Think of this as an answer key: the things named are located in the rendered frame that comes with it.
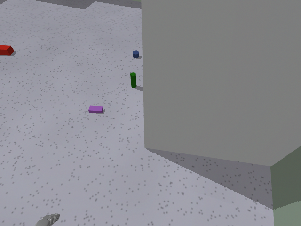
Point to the left robot hand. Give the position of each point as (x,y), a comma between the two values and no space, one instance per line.
(48,220)

